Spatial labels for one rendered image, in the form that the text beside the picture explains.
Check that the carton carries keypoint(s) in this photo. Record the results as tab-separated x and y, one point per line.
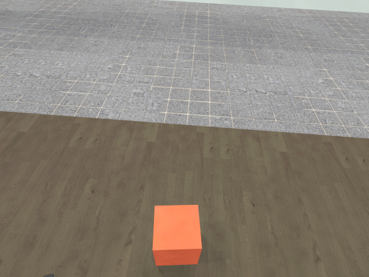
176	235

